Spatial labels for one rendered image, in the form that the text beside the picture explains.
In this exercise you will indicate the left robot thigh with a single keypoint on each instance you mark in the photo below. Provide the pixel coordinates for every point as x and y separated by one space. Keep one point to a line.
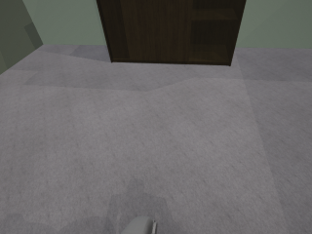
141 225

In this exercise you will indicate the wardrobe door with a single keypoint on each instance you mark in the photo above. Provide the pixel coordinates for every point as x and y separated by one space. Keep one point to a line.
115 28
158 29

